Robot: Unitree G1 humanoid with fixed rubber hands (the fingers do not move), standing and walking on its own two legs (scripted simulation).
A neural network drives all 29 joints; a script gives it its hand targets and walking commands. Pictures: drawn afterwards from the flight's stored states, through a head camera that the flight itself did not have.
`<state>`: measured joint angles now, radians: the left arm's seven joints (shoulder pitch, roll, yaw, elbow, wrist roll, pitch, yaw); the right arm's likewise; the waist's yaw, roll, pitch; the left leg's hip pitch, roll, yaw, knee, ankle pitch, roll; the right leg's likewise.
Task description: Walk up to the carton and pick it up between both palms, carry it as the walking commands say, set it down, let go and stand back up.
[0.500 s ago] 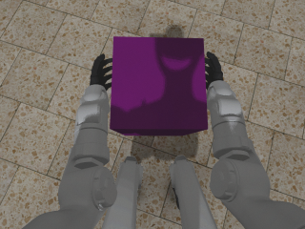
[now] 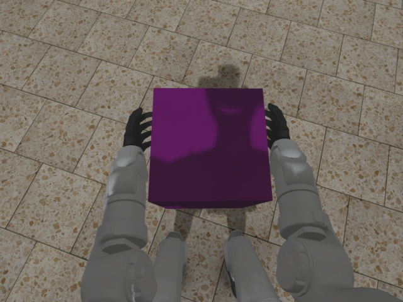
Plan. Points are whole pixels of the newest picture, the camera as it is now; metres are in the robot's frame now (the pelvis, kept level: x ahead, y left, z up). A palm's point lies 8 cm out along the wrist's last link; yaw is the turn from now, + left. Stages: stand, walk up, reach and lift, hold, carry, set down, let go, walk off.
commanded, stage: reach and lift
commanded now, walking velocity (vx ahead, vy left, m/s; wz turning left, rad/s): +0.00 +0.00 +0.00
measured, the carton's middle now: (206, 159) +0.39 +0.00 -0.12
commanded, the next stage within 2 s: none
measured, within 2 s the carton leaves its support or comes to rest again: neither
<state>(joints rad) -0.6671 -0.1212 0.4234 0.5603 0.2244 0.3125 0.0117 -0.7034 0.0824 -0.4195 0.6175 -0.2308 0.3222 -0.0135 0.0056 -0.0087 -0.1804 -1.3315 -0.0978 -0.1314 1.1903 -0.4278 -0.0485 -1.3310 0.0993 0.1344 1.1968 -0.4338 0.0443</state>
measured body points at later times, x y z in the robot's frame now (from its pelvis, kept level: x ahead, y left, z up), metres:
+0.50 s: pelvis +0.02 +0.00 +0.07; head +0.16 +0.00 +0.50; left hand +0.39 +0.15 +0.02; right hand +0.40 -0.15 +0.02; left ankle +0.06 +0.13 -0.62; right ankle +0.05 -0.13 -0.62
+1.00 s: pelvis +0.03 +0.00 +0.11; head +0.10 +0.00 +0.56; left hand +0.37 +0.15 +0.09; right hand +0.37 -0.15 +0.09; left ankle +0.06 +0.13 -0.62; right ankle +0.05 -0.13 -0.62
